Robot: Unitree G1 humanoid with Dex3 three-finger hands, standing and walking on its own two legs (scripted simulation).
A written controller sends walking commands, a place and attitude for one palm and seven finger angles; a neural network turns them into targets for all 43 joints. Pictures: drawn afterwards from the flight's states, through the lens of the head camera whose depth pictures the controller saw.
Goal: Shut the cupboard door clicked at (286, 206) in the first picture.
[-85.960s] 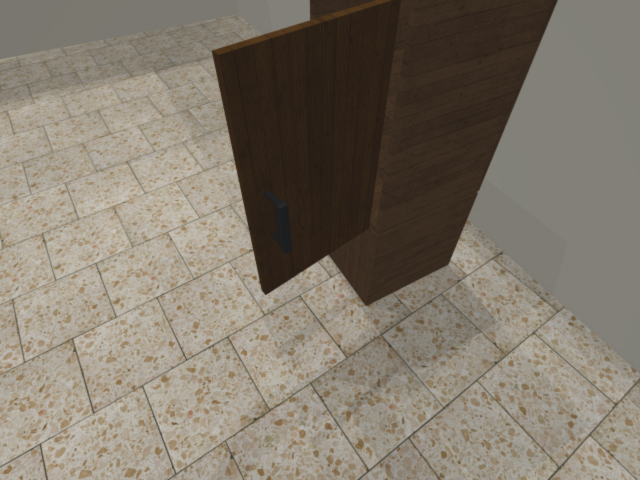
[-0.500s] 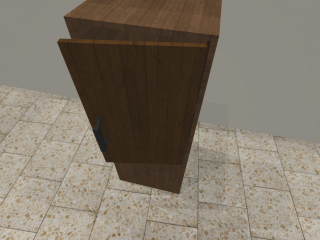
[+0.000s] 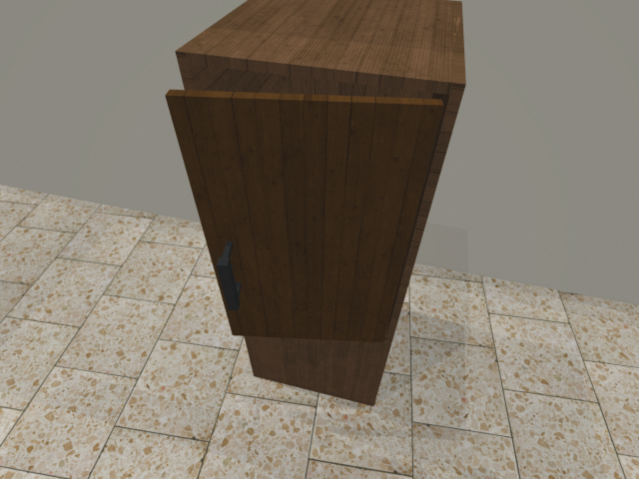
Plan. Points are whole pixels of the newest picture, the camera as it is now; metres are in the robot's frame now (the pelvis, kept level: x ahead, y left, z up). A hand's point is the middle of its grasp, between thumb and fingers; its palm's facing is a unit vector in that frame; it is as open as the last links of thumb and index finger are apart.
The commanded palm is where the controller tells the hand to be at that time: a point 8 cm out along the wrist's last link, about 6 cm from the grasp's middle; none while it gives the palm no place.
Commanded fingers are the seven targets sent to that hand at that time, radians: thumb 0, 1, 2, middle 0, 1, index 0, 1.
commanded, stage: look again from close up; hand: left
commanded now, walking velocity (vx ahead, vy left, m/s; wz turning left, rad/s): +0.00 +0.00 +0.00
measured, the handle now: (231, 276) +0.47 +0.20 -0.08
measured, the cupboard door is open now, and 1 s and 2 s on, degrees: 11 11 11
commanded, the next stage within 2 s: shuffle to correct the standing spot in 0.18 s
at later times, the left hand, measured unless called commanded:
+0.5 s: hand out of the picture -0.07 +0.20 -0.17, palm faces -0.01 -0.99 -0.17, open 7.4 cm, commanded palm none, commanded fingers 0.00 0.90 0.90 -0.20 -0.30 -0.20 -0.30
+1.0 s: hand out of the picture +0.01 +0.14 -0.17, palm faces +0.00 -0.98 -0.18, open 7.3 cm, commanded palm none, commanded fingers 0.00 0.90 0.90 -0.20 -0.30 -0.20 -0.30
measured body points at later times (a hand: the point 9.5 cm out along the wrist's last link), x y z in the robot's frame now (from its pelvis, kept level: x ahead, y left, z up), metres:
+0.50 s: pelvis -0.03 +0.03 +0.01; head -0.03 +0.04 +0.45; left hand -0.06 +0.26 -0.16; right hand -0.05 -0.20 -0.15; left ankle +0.00 +0.11 -0.73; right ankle -0.05 -0.12 -0.73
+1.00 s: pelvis +0.02 -0.01 +0.00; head +0.04 -0.02 +0.45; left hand +0.01 +0.19 -0.16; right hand +0.00 -0.22 -0.17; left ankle +0.01 +0.11 -0.73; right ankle -0.03 -0.11 -0.73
